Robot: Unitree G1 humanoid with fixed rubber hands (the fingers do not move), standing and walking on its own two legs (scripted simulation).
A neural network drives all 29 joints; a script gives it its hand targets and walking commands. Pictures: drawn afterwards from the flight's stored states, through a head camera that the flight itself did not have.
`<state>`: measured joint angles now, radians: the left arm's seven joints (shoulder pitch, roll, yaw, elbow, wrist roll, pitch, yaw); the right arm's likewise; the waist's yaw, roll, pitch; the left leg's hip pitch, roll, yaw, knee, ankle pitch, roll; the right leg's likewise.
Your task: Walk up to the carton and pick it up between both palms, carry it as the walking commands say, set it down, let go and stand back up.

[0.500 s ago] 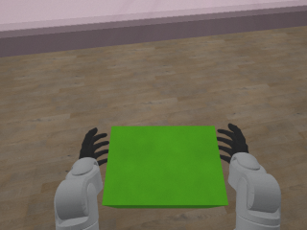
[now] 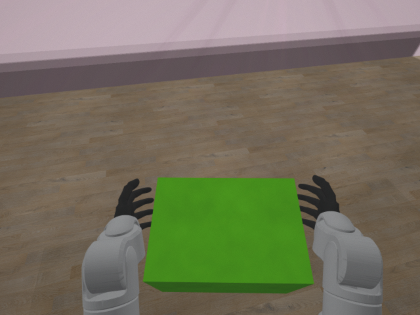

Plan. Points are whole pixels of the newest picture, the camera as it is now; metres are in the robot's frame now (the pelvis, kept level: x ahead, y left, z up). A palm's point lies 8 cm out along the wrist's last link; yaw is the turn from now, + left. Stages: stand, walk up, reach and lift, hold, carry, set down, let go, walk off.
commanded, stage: carry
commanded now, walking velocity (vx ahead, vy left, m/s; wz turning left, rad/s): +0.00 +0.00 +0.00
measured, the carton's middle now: (224, 238) +0.27 +0.00 +0.02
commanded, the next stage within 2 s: none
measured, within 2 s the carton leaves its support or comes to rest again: neither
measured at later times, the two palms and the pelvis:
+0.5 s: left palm (97, 264) +0.19 +0.21 +0.07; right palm (298, 235) +0.24 -0.12 +0.09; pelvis -0.03 +0.01 -0.02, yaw +8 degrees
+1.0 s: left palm out of the picture +0.10 +0.30 +0.06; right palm (223, 236) +0.25 +0.00 +0.07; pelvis -0.06 +0.05 -0.02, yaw +25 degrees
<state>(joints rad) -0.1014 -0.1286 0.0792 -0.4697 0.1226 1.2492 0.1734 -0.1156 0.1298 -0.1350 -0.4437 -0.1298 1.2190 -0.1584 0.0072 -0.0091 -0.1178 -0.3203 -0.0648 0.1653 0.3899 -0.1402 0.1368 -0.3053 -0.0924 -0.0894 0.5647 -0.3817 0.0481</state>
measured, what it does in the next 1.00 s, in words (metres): steps on the spot, turning left: right foot, then left foot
